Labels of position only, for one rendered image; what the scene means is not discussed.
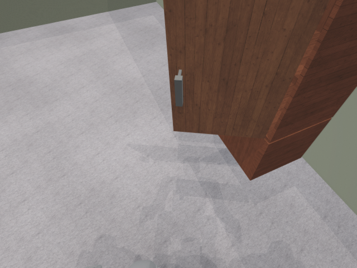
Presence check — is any handle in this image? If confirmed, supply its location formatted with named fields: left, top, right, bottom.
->
left=174, top=70, right=183, bottom=107

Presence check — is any cupboard door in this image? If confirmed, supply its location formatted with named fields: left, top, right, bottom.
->
left=163, top=0, right=330, bottom=138

